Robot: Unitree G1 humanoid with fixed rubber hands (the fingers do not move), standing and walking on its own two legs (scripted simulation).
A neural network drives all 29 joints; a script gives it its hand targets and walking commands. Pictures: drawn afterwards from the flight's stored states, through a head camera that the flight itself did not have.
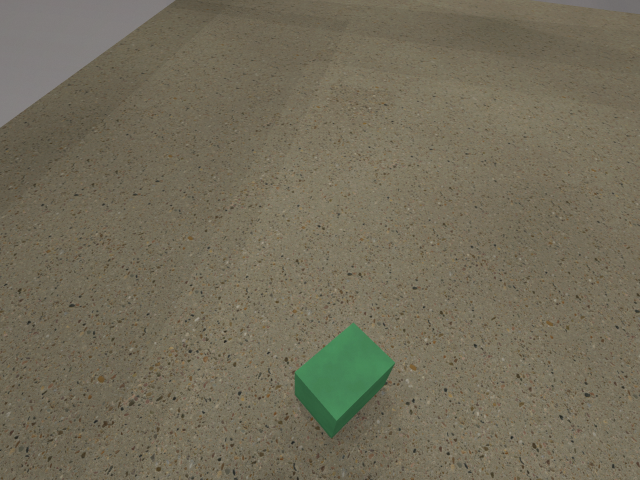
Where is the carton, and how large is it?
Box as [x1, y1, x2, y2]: [295, 322, 394, 438]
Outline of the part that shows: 353,322 295,372 295,395 331,438 384,384 394,363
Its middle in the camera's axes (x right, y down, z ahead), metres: +0.07 +0.43 +1.16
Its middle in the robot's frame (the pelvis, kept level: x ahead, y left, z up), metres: +0.48 -0.09 -0.68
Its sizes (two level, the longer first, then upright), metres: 0.236 0.170 0.188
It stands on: the floor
